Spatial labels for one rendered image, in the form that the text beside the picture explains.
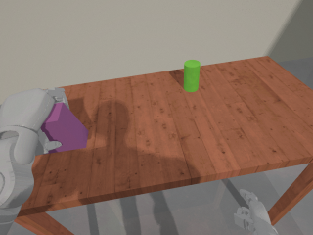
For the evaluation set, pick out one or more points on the sponge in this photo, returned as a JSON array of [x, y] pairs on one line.
[[63, 126]]

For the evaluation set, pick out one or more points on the right robot hand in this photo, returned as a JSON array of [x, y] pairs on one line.
[[245, 218]]

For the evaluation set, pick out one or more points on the left robot hand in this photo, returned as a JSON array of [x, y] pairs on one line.
[[29, 109]]

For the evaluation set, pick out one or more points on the table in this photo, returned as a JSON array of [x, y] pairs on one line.
[[147, 134]]

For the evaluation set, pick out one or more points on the left robot forearm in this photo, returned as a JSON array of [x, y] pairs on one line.
[[17, 154]]

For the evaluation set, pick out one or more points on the right robot forearm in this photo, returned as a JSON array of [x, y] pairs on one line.
[[263, 228]]

